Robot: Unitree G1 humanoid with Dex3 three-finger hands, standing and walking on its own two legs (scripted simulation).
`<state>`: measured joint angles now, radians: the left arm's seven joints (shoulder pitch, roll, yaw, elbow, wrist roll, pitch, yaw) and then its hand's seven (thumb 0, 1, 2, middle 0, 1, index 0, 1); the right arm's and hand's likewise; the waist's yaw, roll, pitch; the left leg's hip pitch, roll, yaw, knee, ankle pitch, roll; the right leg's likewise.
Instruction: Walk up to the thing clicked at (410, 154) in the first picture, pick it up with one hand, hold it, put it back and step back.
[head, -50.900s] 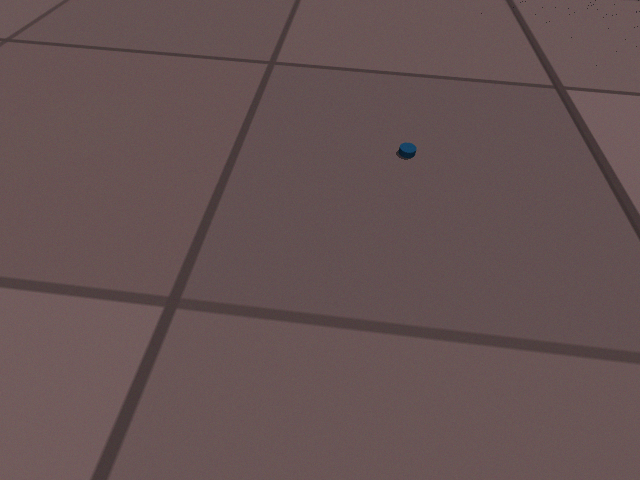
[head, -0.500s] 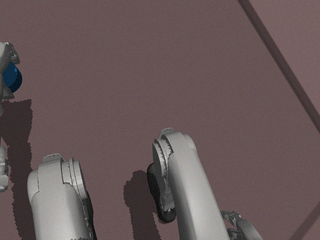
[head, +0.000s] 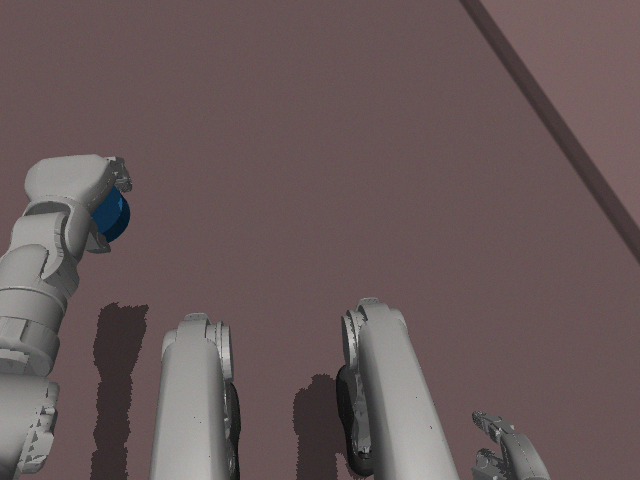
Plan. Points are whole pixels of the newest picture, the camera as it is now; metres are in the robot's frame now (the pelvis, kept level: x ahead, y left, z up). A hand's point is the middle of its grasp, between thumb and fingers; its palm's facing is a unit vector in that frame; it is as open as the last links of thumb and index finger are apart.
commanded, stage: lift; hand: left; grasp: from above
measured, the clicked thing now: (92, 211) +0.46 +0.27 -0.13
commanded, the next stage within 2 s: hold in 1.04 s
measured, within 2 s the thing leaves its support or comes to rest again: neither
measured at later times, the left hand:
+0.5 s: hand out of the picture +0.37 +0.24 +0.11, palm faces -0.45 -0.09 -0.89, open 9.9 cm
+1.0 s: hand out of the picture +0.38 +0.23 +0.20, palm faces -0.46 -0.10 -0.88, open 9.9 cm
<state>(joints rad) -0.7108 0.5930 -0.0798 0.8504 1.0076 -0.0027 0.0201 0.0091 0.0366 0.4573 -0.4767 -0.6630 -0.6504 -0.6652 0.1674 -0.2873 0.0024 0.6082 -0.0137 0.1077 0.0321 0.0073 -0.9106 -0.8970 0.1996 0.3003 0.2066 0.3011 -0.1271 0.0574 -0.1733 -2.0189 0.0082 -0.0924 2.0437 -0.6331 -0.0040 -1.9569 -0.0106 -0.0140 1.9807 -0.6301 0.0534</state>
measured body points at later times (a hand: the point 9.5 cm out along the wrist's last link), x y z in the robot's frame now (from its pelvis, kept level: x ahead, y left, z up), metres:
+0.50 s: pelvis +0.02 -0.01 +0.19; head +0.12 +0.00 +0.62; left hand +0.39 +0.24 +0.16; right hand +0.14 -0.27 +0.06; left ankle +0.09 +0.12 -0.41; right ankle +0.10 -0.14 -0.41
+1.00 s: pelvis +0.07 -0.01 +0.28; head +0.13 -0.01 +0.73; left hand +0.40 +0.23 +0.25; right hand +0.16 -0.27 +0.15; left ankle +0.09 +0.12 -0.41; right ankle +0.10 -0.14 -0.41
